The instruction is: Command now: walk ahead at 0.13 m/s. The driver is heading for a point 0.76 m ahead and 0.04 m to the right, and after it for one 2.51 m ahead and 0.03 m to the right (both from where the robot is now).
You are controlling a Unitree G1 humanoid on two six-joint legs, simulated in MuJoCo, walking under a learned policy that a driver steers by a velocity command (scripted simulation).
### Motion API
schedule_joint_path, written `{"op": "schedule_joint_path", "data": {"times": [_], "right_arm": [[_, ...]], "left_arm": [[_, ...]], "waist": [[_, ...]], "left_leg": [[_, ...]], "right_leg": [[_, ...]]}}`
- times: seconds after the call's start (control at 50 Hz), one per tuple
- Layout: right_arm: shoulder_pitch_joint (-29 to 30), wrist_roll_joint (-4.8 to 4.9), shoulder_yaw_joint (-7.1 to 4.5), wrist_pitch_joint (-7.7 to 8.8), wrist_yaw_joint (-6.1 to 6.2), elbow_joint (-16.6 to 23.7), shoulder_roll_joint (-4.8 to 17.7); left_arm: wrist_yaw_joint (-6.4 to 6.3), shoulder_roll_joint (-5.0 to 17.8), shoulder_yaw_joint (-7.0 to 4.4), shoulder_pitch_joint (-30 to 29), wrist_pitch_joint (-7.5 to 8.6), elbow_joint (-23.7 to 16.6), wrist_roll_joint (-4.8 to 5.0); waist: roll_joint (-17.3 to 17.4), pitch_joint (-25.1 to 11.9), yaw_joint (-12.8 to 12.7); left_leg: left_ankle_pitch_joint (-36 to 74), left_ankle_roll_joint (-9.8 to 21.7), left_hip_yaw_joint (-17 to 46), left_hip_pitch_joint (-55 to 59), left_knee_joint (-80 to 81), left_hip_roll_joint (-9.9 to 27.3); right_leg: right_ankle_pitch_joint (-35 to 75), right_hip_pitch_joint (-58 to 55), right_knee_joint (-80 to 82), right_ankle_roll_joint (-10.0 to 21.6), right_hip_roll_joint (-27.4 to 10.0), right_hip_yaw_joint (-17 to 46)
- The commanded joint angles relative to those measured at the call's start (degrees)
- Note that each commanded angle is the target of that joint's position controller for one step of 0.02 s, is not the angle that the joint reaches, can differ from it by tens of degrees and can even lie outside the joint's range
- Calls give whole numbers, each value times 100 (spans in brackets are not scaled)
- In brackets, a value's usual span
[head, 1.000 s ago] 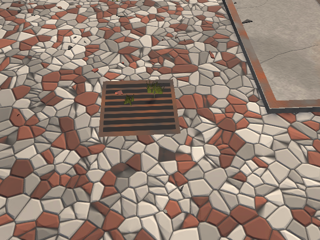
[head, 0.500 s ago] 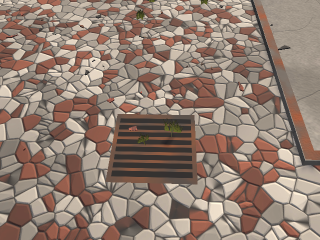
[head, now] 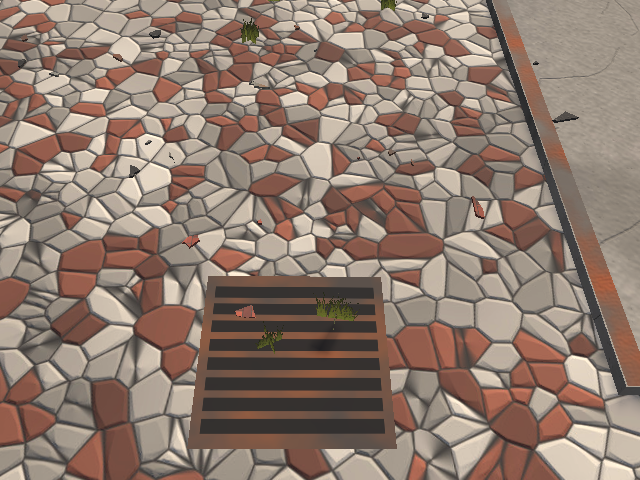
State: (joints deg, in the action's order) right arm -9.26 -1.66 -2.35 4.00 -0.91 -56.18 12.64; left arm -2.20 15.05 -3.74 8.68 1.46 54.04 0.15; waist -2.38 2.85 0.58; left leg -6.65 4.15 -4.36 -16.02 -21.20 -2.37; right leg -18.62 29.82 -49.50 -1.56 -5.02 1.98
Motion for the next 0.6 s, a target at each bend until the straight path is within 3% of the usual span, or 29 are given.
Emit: {"op": "schedule_joint_path", "data": {"times": [0.02,0.08,0.12,0.14,0.16,0.18,0.2,0.22,0.24,0.36,0.6], "right_arm": [[422,29,-140,15,92,304,888],[369,72,-91,-87,122,198,809],[250,152,-24,-131,124,106,643],[43,109,13,-135,124,50,535],[-274,37,-5,-122,118,3,529],[-539,53,17,-157,144,-33,392],[-245,54,1,-206,176,-17,541],[-77,97,-26,-252,203,9,644],[-32,118,-23,-289,225,-1,613],[-35,141,-50,-332,225,-109,641],[-149,144,-49,-404,269,-376,660]], "left_arm": [[-25,308,-56,626,-117,-8,-17],[-15,365,-82,350,-176,-29,-25],[-6,377,-84,310,-156,5,-121],[-18,555,-107,290,-140,-14,-157],[-42,871,-148,206,-132,-58,-115],[-20,814,-148,49,-138,46,-36],[29,521,-114,-41,-125,53,-5],[45,410,-76,-56,-100,78,-49],[56,436,-72,-75,-69,106,-85],[24,459,-60,16,-22,338,-20],[0,416,-30,-118,-129,583,-19]], "waist": [[808,-1014,-290],[743,-739,-240],[572,-530,-311],[325,-480,-211],[-180,-430,113],[-728,-465,325],[-520,-315,124],[-309,-296,51],[-239,-331,38],[14,-617,-23],[251,-414,-33]], "left_leg": [[2495,895,669,-59,669,1435],[819,760,838,-122,689,1405],[-299,409,832,-232,488,1123],[-768,156,777,-298,284,910],[-1159,-51,541,-459,7,524],[-1064,-165,307,-142,99,311],[-820,-231,247,195,2,321],[-650,-206,262,238,-77,355],[-440,-171,290,263,-118,395],[459,-182,313,523,-288,483],[417,-244,316,561,-261,529]], "right_leg": [[720,-1321,739,-35,-14,-37],[855,-1558,1437,30,33,-65],[1454,-2006,2393,152,60,-89],[2119,-2227,2589,234,-206,186],[2725,-2327,2468,383,-477,389],[1740,-1916,2508,529,-408,388],[1131,-1529,2628,437,-208,309],[1188,-1493,2650,319,-115,212],[1507,-1591,2581,245,-48,146],[2460,-2019,2305,317,15,47],[2181,-2056,2339,308,146,-78]]}}
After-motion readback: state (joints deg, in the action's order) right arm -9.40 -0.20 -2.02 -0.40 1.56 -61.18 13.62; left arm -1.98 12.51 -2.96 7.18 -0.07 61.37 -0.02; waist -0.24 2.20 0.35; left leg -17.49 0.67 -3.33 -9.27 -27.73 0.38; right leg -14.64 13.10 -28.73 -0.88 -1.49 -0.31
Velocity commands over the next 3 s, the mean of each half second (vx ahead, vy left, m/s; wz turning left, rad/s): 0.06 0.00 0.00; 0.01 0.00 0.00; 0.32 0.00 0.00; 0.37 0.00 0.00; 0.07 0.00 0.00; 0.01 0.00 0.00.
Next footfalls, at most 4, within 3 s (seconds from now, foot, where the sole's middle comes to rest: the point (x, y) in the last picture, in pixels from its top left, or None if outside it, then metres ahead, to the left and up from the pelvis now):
0.14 right None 0.12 -0.16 -0.78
1.76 left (296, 432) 0.55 0.05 -0.78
2.18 right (403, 397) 0.63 -0.18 -0.78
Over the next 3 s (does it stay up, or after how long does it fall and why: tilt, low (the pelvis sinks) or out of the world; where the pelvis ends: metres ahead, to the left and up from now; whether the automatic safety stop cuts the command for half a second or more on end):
stays up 0.56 -0.06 -0.01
